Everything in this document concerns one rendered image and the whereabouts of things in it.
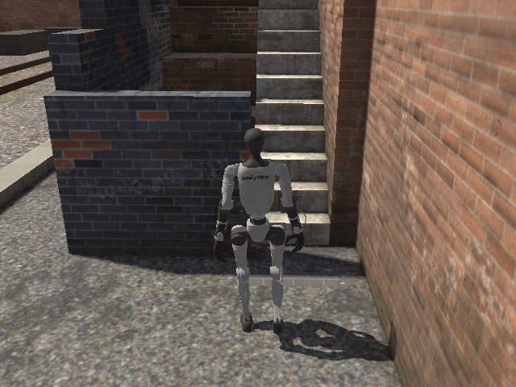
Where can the stairs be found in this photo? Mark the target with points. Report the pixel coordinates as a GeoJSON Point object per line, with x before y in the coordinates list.
{"type": "Point", "coordinates": [290, 109]}

